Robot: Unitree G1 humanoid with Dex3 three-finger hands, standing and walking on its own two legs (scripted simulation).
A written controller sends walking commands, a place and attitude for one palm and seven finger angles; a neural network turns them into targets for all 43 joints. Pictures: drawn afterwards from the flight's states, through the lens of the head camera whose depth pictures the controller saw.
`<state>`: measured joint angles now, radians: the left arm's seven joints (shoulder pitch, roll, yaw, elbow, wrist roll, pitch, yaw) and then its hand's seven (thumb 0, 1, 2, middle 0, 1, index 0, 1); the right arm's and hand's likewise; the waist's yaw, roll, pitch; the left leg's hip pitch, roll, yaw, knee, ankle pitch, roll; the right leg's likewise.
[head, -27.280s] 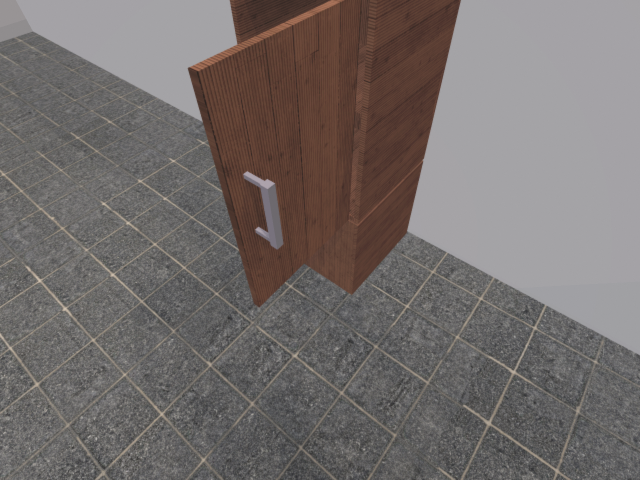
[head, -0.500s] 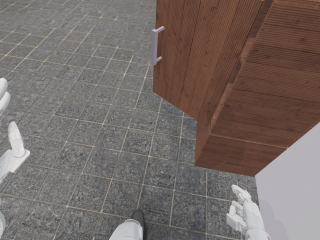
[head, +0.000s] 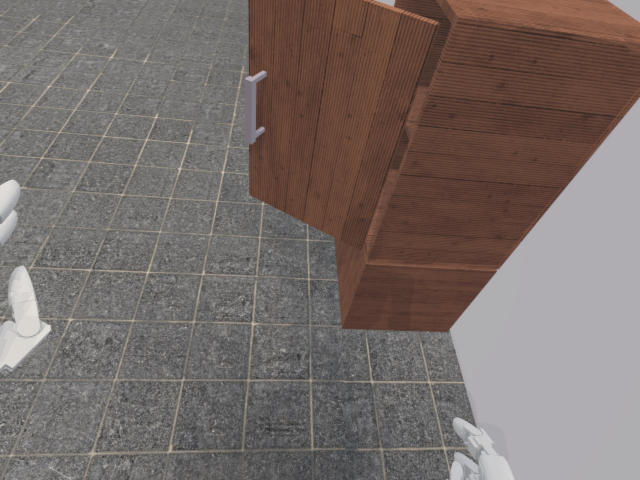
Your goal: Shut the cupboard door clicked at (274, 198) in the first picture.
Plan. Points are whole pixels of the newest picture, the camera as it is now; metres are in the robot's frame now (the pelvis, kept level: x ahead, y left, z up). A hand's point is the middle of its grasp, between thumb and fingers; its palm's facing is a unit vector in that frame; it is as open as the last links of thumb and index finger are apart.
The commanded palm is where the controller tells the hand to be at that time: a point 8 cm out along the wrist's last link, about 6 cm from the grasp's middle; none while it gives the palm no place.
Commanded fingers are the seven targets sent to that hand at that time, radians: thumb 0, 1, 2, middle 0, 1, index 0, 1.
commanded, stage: stop stepping back and stand still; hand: left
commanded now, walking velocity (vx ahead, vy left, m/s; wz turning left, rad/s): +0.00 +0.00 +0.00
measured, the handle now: (255, 108) +0.88 +0.14 -0.02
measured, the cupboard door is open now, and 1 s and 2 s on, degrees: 59 59 59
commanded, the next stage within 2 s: let the arm hang, fingers relaxed in 0.52 s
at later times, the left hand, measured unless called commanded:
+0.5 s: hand out of the picture +0.21 +0.27 +0.18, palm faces +0.42 -0.82 -0.39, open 7.5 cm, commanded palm +0.12 +0.32 +0.18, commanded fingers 0.00 0.90 0.90 -0.20 -0.30 -0.20 -0.30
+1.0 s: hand out of the picture +0.00 +0.18 -0.20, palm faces +0.05 -0.99 -0.12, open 7.0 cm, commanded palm none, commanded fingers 0.00 0.90 0.90 -0.20 -0.30 -0.20 -0.30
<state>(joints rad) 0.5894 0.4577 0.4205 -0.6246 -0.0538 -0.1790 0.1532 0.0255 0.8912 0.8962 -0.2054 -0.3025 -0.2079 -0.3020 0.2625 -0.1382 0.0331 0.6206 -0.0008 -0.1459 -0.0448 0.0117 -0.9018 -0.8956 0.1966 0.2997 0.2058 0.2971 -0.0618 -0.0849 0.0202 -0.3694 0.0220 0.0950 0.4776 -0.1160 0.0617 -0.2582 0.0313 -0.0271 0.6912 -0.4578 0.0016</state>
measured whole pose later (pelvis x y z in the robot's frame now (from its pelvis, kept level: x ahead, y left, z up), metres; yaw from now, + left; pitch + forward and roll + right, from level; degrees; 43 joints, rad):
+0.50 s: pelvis -0.01 +0.02 +0.00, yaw +1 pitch +0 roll -1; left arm 0.47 0.42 0.39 -0.51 -0.02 -0.16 0.17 0.03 0.89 0.90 -0.21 -0.30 -0.21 -0.30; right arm 0.23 -0.18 0.02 0.58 -0.01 -0.13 -0.08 0.01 -0.90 -0.90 0.20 0.30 0.21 0.30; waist -0.04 -0.05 -0.02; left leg -0.36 -0.04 0.08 0.42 -0.10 0.05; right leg -0.17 0.04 -0.04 0.48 -0.35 -0.03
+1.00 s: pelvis +0.00 +0.01 -0.01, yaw +3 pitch -1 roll -2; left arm 0.37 0.20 0.00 0.91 0.02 0.06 0.03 0.01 1.00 0.89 -0.21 -0.30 -0.21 -0.30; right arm 0.29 -0.19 0.02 0.95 -0.02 0.04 -0.01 0.01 -0.90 -0.90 0.20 0.30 0.20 0.30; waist -0.02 -0.09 0.04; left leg -0.40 -0.02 0.02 0.60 -0.18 0.07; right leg -0.15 0.07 -0.09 0.55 -0.38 -0.06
